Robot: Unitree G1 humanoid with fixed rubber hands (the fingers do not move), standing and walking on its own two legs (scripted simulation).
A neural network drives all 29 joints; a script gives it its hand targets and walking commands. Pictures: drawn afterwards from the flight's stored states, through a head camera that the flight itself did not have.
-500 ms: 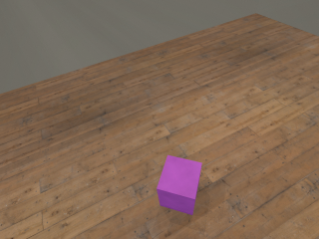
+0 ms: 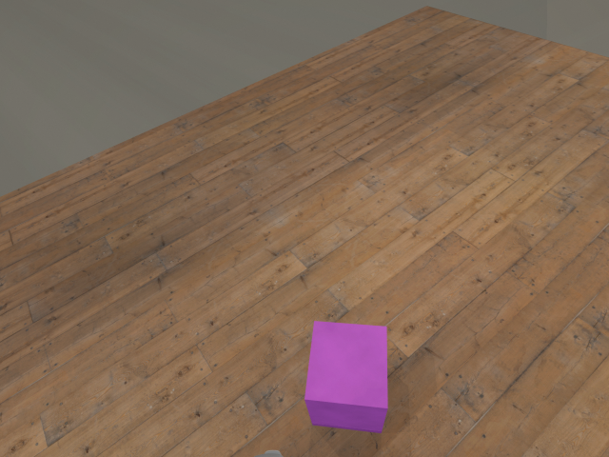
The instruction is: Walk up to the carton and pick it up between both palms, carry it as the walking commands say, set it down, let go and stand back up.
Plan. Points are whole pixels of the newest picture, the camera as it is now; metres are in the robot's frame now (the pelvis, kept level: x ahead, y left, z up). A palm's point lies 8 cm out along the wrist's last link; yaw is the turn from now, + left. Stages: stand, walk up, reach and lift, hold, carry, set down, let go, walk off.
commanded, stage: walk up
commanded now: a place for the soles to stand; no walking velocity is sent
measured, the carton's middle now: (348, 377) +0.45 -0.02 -0.61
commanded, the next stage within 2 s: reach and lift in 1.70 s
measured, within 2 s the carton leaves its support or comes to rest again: neither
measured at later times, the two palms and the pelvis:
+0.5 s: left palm out of the picture +0.11 +0.35 -0.09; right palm out of the picture +0.10 -0.29 -0.09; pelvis +0.01 +0.03 +0.01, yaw -7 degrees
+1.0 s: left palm out of the picture +0.15 +0.32 -0.08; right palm out of the picture +0.02 -0.31 -0.09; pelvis -0.01 +0.02 +0.02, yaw -9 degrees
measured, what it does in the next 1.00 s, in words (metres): steps on the spot: left foot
